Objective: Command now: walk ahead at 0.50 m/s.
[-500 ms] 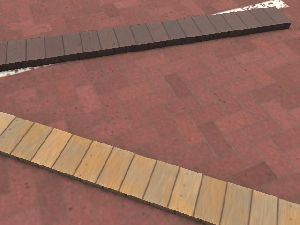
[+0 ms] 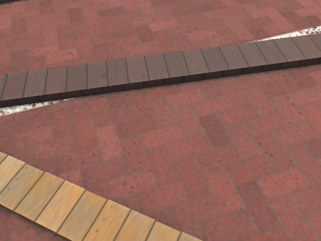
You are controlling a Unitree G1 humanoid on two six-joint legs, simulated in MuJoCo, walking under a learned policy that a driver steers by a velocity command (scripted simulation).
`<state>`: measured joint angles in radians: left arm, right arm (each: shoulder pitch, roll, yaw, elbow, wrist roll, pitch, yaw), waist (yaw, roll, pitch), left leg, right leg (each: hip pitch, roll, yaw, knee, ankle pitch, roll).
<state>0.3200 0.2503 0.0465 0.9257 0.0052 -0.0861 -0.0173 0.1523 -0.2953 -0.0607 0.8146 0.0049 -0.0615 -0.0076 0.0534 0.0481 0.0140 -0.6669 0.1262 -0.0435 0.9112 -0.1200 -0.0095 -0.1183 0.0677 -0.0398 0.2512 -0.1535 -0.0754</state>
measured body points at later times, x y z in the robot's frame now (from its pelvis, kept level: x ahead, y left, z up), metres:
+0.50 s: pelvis +0.24 +0.07 +0.01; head +0.27 +0.08 +0.46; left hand +0.32 +0.35 -0.12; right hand +0.34 -0.19 -0.12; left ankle +0.26 +0.18 -0.73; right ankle +0.25 -0.07 -0.65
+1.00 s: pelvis +0.45 +0.03 +0.04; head +0.46 +0.01 +0.49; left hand +0.38 +0.26 -0.10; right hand +0.68 -0.20 -0.05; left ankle +0.63 +0.22 -0.63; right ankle +0.37 -0.05 -0.71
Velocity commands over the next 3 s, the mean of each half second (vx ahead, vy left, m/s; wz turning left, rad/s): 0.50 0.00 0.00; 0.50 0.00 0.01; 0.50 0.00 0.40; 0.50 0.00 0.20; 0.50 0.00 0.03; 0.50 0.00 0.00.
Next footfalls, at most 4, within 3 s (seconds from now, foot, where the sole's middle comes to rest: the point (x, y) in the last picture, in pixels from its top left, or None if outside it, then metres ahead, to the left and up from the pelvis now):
0.18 left None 0.31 0.18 -0.76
0.70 right None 0.41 -0.05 -0.74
1.26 left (144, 177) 0.79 0.18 -0.79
1.74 right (162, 118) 1.15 0.11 -0.79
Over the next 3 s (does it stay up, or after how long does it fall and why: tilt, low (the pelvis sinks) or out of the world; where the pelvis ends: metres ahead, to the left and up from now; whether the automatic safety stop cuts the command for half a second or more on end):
stays up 1.55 0.39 0.05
